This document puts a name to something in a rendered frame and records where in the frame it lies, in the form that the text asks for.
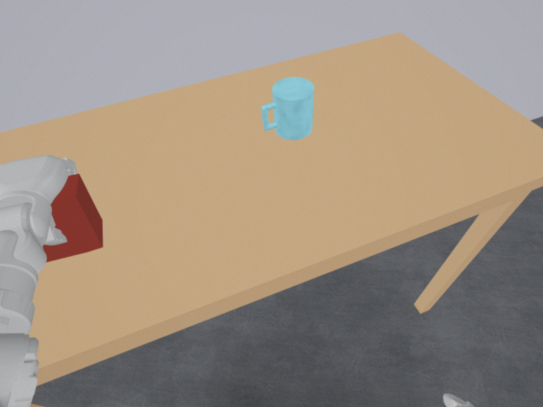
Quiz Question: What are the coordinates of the robot left hand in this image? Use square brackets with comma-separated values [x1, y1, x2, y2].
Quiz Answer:
[0, 155, 78, 245]

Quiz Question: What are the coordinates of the robot left forearm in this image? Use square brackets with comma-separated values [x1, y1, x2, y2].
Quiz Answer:
[0, 191, 52, 334]

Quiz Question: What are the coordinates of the table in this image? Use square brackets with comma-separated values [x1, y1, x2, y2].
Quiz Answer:
[0, 32, 543, 407]

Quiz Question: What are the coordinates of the left robot upper arm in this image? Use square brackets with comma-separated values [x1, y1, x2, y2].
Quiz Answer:
[0, 333, 39, 407]

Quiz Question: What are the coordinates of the sponge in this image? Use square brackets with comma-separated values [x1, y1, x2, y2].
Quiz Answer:
[43, 174, 103, 262]

